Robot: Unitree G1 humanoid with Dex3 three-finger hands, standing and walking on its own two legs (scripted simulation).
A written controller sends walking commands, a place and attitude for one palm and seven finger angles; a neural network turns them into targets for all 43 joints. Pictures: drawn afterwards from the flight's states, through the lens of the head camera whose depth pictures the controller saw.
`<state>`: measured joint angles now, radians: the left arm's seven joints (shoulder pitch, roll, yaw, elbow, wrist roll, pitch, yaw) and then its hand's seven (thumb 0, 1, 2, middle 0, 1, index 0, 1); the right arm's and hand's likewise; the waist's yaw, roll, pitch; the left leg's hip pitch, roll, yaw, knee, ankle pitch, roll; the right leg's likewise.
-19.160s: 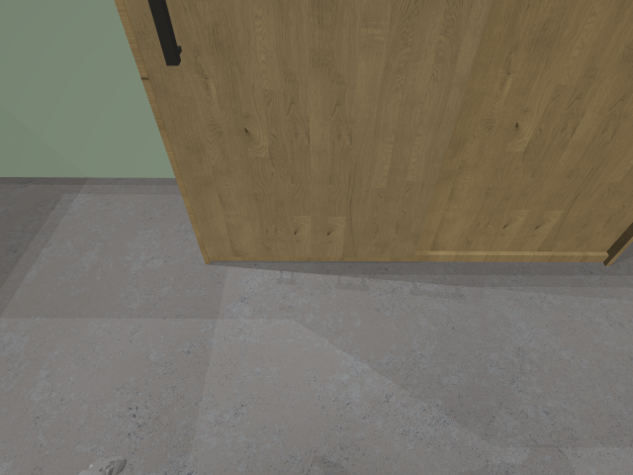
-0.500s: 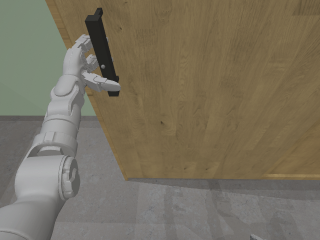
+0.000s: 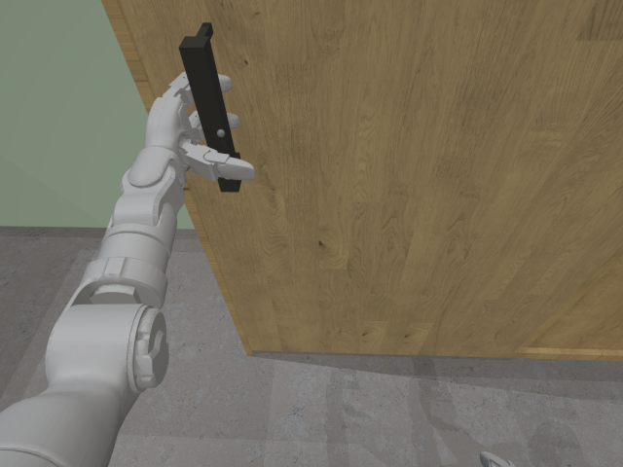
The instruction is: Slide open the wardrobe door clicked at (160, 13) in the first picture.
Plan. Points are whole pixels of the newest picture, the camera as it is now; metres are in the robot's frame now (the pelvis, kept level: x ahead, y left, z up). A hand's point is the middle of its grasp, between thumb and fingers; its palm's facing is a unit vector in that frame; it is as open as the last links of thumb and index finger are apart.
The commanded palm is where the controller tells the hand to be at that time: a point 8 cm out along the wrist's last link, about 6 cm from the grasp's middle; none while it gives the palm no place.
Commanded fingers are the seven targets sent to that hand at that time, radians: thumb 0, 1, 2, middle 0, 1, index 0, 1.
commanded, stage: slide the fingers in behind the handle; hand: left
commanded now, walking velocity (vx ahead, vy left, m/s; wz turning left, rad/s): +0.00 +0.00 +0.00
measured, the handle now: (219, 115) +0.52 +0.12 +0.19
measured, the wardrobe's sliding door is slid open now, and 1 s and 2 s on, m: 0.00 0.00 0.00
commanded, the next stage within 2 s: grip the handle and tug to test in 0.84 s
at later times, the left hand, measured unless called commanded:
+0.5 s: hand (227, 134) +0.47 +0.10 +0.19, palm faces -0.05 -1.00 +0.00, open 14.1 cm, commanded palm +0.44 +0.15 +0.19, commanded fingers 0.00 -0.50 0.30 -0.30 -1.20 -0.30 -1.20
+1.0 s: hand (225, 136) +0.46 +0.10 +0.20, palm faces -0.04 -1.00 -0.01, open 14.1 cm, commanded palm +0.43 +0.15 +0.19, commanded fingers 0.00 -0.31 0.38 -0.32 -1.23 -0.32 -1.23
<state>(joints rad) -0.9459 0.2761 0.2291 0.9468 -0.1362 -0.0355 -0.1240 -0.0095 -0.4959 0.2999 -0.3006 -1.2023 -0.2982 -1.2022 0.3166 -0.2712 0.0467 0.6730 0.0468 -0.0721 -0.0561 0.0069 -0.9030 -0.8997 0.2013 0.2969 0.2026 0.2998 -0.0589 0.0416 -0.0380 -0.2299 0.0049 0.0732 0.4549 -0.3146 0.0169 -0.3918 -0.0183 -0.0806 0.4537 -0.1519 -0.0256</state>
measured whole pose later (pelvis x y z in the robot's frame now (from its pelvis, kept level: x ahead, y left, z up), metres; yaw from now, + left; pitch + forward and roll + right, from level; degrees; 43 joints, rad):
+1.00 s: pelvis +0.00 +0.00 +0.00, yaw +0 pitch +4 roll +0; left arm -0.88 0.22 0.18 0.83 -0.14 0.01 -0.06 -0.01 -0.49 0.30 -0.28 -1.20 -0.26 -1.20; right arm 0.30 -0.26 0.04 0.68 0.04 -0.07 -0.05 0.01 -0.90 -0.90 0.20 0.30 0.20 0.30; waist -0.04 0.05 -0.04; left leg -0.19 0.00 0.07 0.43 -0.31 0.02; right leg -0.35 -0.02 -0.08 0.43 -0.15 -0.02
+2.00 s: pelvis +0.00 +0.00 +0.00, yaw +0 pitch +4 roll +0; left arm -0.93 0.24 0.21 0.91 -0.14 -0.02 -0.07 0.01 0.64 0.79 -0.36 -1.38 -0.35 -1.36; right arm 0.32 -0.26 0.04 0.69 0.04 -0.08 -0.06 0.01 -0.90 -0.90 0.20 0.30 0.20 0.30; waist -0.05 0.04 -0.04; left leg -0.21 0.00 0.07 0.44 -0.31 0.02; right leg -0.37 -0.02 -0.08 0.44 -0.14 -0.02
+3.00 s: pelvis +0.02 +0.02 +0.00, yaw +3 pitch +4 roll -1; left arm -0.90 0.11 0.05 0.73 -0.15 0.13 0.08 0.01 0.69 0.81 -0.29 -1.38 -0.25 -1.40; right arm 0.27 -0.21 0.05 0.70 0.03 -0.05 -0.03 0.01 -0.90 -0.90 0.20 0.30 0.20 0.30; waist 0.01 0.05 -0.05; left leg -0.20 -0.02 0.02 0.47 -0.34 0.03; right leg -0.35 -0.05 -0.12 0.48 -0.20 0.00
